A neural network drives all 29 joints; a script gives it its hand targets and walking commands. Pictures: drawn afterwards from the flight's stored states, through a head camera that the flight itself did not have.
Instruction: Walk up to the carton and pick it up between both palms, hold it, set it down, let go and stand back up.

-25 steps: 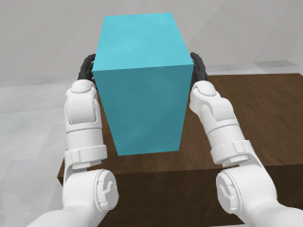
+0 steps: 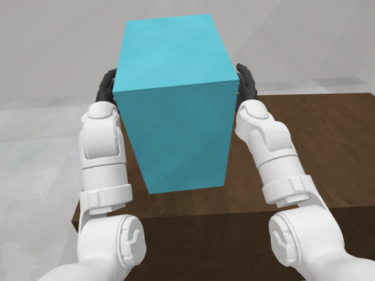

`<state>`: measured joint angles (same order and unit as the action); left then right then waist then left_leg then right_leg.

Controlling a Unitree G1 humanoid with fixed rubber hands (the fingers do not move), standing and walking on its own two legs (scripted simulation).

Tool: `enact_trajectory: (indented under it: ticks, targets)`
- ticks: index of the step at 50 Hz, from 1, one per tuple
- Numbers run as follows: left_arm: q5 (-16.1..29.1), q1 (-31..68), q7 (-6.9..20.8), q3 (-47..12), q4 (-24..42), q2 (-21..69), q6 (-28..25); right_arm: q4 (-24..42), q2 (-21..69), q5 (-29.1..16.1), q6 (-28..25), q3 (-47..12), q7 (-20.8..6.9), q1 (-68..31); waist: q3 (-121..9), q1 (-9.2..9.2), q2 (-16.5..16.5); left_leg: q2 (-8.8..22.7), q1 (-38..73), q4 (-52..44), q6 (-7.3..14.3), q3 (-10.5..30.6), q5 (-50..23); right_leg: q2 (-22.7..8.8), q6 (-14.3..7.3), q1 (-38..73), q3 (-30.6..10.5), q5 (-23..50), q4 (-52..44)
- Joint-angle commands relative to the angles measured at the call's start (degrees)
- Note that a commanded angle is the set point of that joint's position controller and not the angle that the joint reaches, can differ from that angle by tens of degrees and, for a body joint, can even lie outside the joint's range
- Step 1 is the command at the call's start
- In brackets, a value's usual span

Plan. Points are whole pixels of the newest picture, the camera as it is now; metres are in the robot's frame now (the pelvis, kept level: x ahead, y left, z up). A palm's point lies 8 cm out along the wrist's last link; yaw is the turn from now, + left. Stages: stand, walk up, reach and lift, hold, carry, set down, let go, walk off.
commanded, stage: hold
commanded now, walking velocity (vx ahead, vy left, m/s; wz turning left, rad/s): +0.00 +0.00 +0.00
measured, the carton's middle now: (178, 108) +0.42 +0.01 +0.21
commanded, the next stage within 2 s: none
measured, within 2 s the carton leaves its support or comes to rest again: neither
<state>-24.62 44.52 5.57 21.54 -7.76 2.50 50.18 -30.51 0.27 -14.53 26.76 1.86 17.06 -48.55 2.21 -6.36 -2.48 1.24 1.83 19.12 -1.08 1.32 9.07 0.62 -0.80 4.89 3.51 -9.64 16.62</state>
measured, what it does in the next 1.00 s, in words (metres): stands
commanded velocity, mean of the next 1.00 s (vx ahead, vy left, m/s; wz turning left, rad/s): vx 0.00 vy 0.00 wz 0.00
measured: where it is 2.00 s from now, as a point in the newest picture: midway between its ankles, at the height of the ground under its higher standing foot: outside the picture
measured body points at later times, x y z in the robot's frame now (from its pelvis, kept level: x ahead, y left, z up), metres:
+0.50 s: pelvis +0.00 +0.00 +0.00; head -0.08 +0.02 +0.44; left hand +0.37 +0.14 +0.24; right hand +0.37 -0.13 +0.25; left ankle +0.03 +0.13 -0.75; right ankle +0.01 -0.11 -0.75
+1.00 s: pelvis +0.00 -0.01 +0.00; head -0.07 +0.03 +0.44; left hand +0.38 +0.16 +0.25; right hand +0.38 -0.11 +0.25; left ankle +0.03 +0.13 -0.75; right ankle +0.01 -0.11 -0.75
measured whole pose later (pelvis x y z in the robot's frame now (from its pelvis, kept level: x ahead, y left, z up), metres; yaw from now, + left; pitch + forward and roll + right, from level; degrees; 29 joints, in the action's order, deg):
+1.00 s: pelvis +0.00 -0.01 +0.00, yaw +0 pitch -11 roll -1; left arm -23.3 46.7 5.6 21.9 -10.7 0.5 50.2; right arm -32.8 1.3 -13.9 25.2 2.1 17.9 -49.4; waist 0.8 -5.0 -3.8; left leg 1.6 0.2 19.6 -1.4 1.9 9.2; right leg 1.0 -1.1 3.5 4.0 -9.9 17.0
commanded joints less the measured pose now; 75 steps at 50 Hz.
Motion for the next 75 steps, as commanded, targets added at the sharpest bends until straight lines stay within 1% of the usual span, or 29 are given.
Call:
enact_trajectory:
  ticks: [1, 4, 8, 10, 12, 16, 17, 22, 28, 31, 32, 35, 36, 37, 38, 41, 49, 53, 54, 57, 58, 59, 62, 66, 68, 69, 70, 73, 75]
  targets:
    - [10.3, 38.0, 8.2, -24.8, 2.4, 28.0, -2.6, 14.0, 28.6, -4.5, -2.7, -17.0, -7.2, -44.8, -18.0, -0.93, 4.2, -2.9, -0.8, -4.0, 0.3, -4.1, -7.0, 2.8, 3.4, 4.2, 1.5, 7.4, -1.3]
    - [10.6, 38.6, 7.8, -25.2, 2.9, 28.3, -3.3, 15.3, 29.8, -4.7, -3.3, -18.0, -7.3, -45.7, -20.1, -0.37, 3.9, -3.2, 0.3, -3.4, 0.4, -3.9, -8.6, 2.6, 3.5, 4.3, 1.2, 9.3, -1.1]
    - [11.9, 38.2, 7.6, -26.5, 3.3, 28.9, -3.4, 19.4, 30.1, -5.6, -3.9, -19.3, -6.6, -47.6, -23.5, -1.1, 3.8, -3.6, 2.9, -1.4, 0.2, -3.8, -12.1, 2.9, 4.0, 5.0, 1.4, 13.2, -1.0]
    - [11.0, 37.3, 7.7, -24.9, 2.2, 28.0, -3.4, 17.0, 29.9, -5.4, -3.4, -19.4, -6.5, -46.1, -22.0, -0.72, 2.6, -3.8, 2.9, -2.0, 0.7, -3.8, -10.7, 2.6, 4.3, 4.3, 1.3, 12.4, -1.5]
    - [11.1, 37.1, 7.5, -26.1, 4.8, 28.5, -3.3, 18.1, 29.5, -6.0, -3.8, -20.1, -6.6, -45.5, -23.7, -0.67, 4.1, -3.4, 3.2, -1.7, 0.2, -3.6, -12.2, 3.0, 3.8, 4.9, 1.5, 12.4, -0.9]
    - [10.2, 35.7, 8.0, -24.6, 3.7, 26.9, -2.8, 16.6, 29.3, -6.2, -3.0, -20.3, -6.0, -43.3, -21.2, -0.84, 3.3, -3.8, 3.6, -1.6, 0.4, -3.5, -12.8, 2.2, 4.4, 5.5, 1.0, 16.5, -0.9]
    - [9.3, 34.5, 8.3, -23.4, 2.5, 26.3, -2.4, 17.0, 29.1, -6.4, -3.0, -20.8, -5.9, -44.0, -20.5, 0.24, 2.5, -3.9, 2.9, -1.9, 0.8, -3.8, -11.6, 2.2, 4.4, 6.0, 0.9, 15.3, -1.3]
    - [11.3, 39.5, 7.8, -26.2, 4.1, 28.3, -3.0, 18.0, 30.1, -5.3, -3.7, -18.5, -6.6, -46.8, -21.2, -0.75, 5.0, -3.5, 0.8, -3.1, 0.7, -4.0, -6.9, 2.1, 4.0, 3.1, 1.3, 8.1, -1.4]
    - [9.7, 39.8, 7.9, -24.4, 0.7, 28.0, -3.2, 13.1, 29.8, -3.4, -3.4, -16.2, -7.5, -46.4, -18.0, -0.3, 5.2, -3.2, -1.7, -4.6, 0.9, -4.5, -3.6, 2.3, 3.5, 3.5, 1.4, 4.4, -1.5]
    - [10.3, 39.7, 8.1, -24.8, 0.5, 28.2, -3.4, 13.1, 29.3, -3.3, -3.6, -15.9, -7.5, -46.6, -18.9, -1.12, 4.6, -3.0, -0.7, -4.3, 0.7, -4.3, -4.6, 2.7, 3.6, 3.6, 1.5, 6.1, -1.3]
    - [9.5, 38.8, 8.2, -22.9, -1.7, 27.5, -3.2, 11.4, 28.9, -3.2, -3.3, -16.0, -7.5, -46.6, -17.4, -0.4, 3.7, -3.0, -1.5, -4.8, 1.1, -4.3, -3.2, 2.6, 3.4, 3.5, 1.3, 4.9, -1.7]
    - [10.0, 37.9, 8.7, -23.1, -1.3, 27.3, -3.4, 13.6, 29.5, -3.1, -3.7, -16.5, -7.1, -46.8, -19.9, -0.75, 2.7, -3.7, -0.1, -3.9, 1.3, -4.4, -5.4, 2.0, 4.1, 4.5, 1.1, 9.3, -1.8]
    - [10.4, 43.7, 7.8, -20.4, 1.4, 24.5, -5.0, 12.4, 34.1, -4.8, -3.3, -20.8, -6.9, -48.6, -24.3, 4.05, -0.4, -4.7, 0.0, -2.8, 2.4, -4.4, -4.6, 2.3, 5.1, 4.2, 1.7, 7.3, -1.6]
    - [11.2, 43.0, 7.1, -22.0, -0.8, 24.9, -5.2, 13.1, 34.4, -5.0, -3.4, -20.3, -6.8, -48.4, -23.3, 2.55, 1.1, -4.3, 0.5, -3.0, 2.5, -4.7, -3.7, 2.3, 5.0, 1.7, 1.1, 7.4, -2.1]
    - [11.5, 43.5, 6.7, -22.0, 0.1, 25.7, -5.6, 13.0, 34.5, -5.1, -3.6, -20.7, -6.8, -48.8, -23.9, 3.01, 0.3, -4.3, 0.3, -2.9, 2.5, -4.6, -4.4, 2.6, 5.1, 1.8, 1.3, 7.3, -1.7]
    - [11.4, 42.2, 6.3, -23.6, -0.2, 26.8, -5.5, 13.1, 34.0, -5.2, -4.1, -20.2, -6.5, -48.0, -23.5, 2.34, 2.5, -4.2, 1.6, -1.7, 1.6, -4.4, -7.6, 2.8, 4.6, 2.1, 1.4, 8.1, -1.5]
    - [11.6, 39.9, 7.6, -27.3, 2.5, 28.9, -3.6, 13.7, 30.5, -5.9, -3.0, -17.9, -5.5, -44.7, -20.2, -1.92, 6.2, -3.9, 1.9, -1.5, -1.1, -4.1, -10.3, 2.6, 4.4, 3.0, 1.4, 10.1, -1.4]
    - [12.3, 39.6, 7.7, -29.0, 6.0, 29.1, -3.3, 15.7, 30.1, -6.9, -2.3, -18.7, -5.2, -43.7, -21.2, -2.76, 7.6, -3.8, 2.8, -0.5, -2.4, -3.6, -14.0, 2.7, 4.5, 4.1, 1.8, 13.0, -0.6]
    - [11.5, 35.2, 8.2, -28.8, 3.2, 30.0, -1.9, 14.0, 25.0, -5.8, -1.6, -15.7, -5.3, -40.6, -17.2, -5.82, 9.6, -2.8, 4.0, -1.1, -3.2, -2.5, -15.2, 3.2, 3.1, 3.6, 1.9, 12.9, -0.8]
    - [11.2, 36.3, 9.2, -27.7, 6.2, 29.1, -1.7, 17.0, 25.9, -6.1, -1.6, -17.0, -6.0, -42.4, -18.5, -3.7, 7.7, -3.0, 1.7, -1.6, -2.9, -3.1, -15.1, 3.2, 3.4, 6.0, 2.0, 12.7, -0.3]
    - [11.6, 35.5, 8.9, -28.9, 7.8, 29.9, -1.7, 20.4, 26.2, -6.9, -2.3, -18.5, -6.1, -43.6, -21.7, -3.22, 8.2, -2.9, 3.0, -0.8, -3.0, -2.7, -17.8, 3.5, 3.4, 7.0, 2.2, 14.7, 0.5]
    - [11.4, 36.0, 8.6, -28.9, 9.5, 29.3, -1.9, 18.9, 26.3, -7.7, -2.0, -19.2, -6.2, -42.4, -22.0, -3.32, 8.5, -2.8, 4.2, -0.3, -3.3, -2.6, -20.8, 3.8, 3.3, 7.5, 2.2, 16.2, 0.8]
    - [12.3, 36.5, 7.4, -30.0, 10.4, 29.4, -2.2, 23.2, 27.5, -8.0, -3.0, -21.2, -6.7, -44.9, -24.1, -1.74, 7.2, -2.7, 4.5, 0.2, -2.6, -2.7, -21.4, 3.9, 3.4, 6.0, 2.4, 15.0, 0.7]
    - [11.0, 36.9, 6.8, -27.4, 10.0, 27.5, -2.6, 20.9, 28.9, -6.9, -2.9, -21.5, -7.2, -44.1, -23.0, 0.24, 4.2, -2.9, 3.7, -1.2, -0.5, -3.4, -16.9, 3.5, 3.6, 5.9, 1.9, 13.3, 0.2]
    - [9.5, 35.5, 7.0, -25.5, 6.5, 26.7, -2.0, 18.1, 28.3, -5.6, -2.6, -20.6, -7.2, -43.6, -19.1, 0.83, 3.0, -2.9, 3.0, -2.6, 0.5, -3.8, -12.9, 3.1, 3.6, 4.3, 1.6, 10.8, -0.8]
    - [8.9, 34.4, 7.2, -23.8, 4.4, 26.0, -1.7, 18.9, 28.4, -5.6, -3.0, -21.1, -7.4, -45.0, -19.5, 2.68, 1.3, -3.0, 1.9, -3.2, 1.6, -4.2, -10.6, 3.1, 3.6, 4.9, 1.4, 9.2, -1.3]
    - [9.3, 35.1, 7.3, -24.0, 5.2, 26.1, -1.9, 18.4, 28.8, -5.4, -3.0, -20.8, -7.3, -44.2, -20.0, 1.83, 1.1, -3.0, 2.0, -3.5, 1.8, -4.4, -9.6, 3.0, 3.7, 4.9, 1.2, 9.6, -1.3]
    - [9.3, 35.0, 7.9, -22.8, 4.0, 25.6, -1.9, 18.7, 30.0, -5.0, -3.3, -21.2, -6.8, -44.7, -20.5, 1.87, 0.0, -3.7, 2.9, -3.1, 2.3, -4.5, -9.6, 2.3, 4.4, 5.4, 0.9, 13.3, -1.7]
    - [9.6, 34.7, 8.6, -22.3, 1.2, 25.5, -1.9, 18.3, 29.7, -4.6, -3.1, -20.1, -6.2, -44.9, -18.7, 0.52, -0.2, -4.0, 2.2, -3.5, 2.4, -4.4, -6.7, 1.6, 4.8, 4.8, 0.5, 13.3, -2.4]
